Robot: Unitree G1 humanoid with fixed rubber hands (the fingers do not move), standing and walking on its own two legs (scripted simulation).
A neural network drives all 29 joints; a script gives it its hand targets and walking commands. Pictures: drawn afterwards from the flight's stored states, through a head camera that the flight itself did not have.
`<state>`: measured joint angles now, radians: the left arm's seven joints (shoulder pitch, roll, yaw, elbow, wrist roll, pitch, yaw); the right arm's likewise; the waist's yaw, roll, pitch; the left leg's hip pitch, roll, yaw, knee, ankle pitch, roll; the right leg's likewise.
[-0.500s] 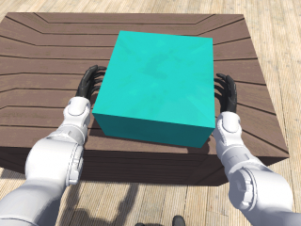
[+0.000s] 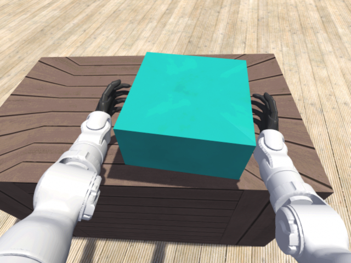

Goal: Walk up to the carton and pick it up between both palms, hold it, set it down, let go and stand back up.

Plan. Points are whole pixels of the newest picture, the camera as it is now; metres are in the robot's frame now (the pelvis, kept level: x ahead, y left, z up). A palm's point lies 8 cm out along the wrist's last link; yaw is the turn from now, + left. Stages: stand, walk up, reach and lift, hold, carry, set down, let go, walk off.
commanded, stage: reach and lift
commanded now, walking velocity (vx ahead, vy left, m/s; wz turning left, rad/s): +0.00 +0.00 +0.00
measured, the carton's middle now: (188, 109) +0.50 -0.05 +0.05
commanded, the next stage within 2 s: none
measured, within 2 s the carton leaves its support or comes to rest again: neither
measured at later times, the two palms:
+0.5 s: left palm (99, 114) +0.42 +0.16 +0.14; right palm (273, 123) +0.37 -0.22 +0.11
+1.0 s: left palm (87, 125) +0.37 +0.17 +0.16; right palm (279, 119) +0.36 -0.22 +0.14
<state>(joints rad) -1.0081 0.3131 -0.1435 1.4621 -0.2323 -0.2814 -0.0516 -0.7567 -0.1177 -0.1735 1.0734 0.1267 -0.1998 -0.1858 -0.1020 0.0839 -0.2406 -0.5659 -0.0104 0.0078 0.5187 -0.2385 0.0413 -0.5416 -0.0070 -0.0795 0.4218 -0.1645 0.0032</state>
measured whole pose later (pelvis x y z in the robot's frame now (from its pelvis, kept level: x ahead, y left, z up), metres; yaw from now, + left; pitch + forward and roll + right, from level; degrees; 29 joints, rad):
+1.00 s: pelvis -0.01 -0.02 +0.02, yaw +1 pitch -2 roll -1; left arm -0.60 0.15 0.24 0.51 0.11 0.33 -0.08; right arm -0.58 -0.12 -0.15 0.66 0.09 0.17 -0.15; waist -0.07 -0.01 -0.04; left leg -0.13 -0.01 -0.03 0.33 -0.17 0.01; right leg -0.11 0.01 -0.08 0.26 -0.12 -0.02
